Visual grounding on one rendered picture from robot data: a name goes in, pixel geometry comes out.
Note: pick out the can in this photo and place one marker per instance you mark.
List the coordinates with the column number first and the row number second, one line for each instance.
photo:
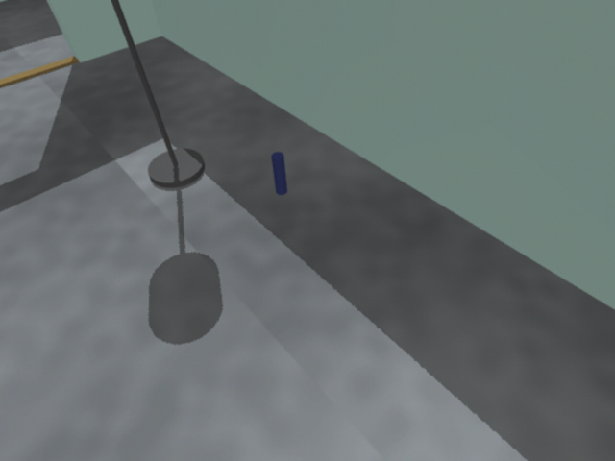
column 279, row 173

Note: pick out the floor lamp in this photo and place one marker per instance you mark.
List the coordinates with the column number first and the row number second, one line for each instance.
column 174, row 168

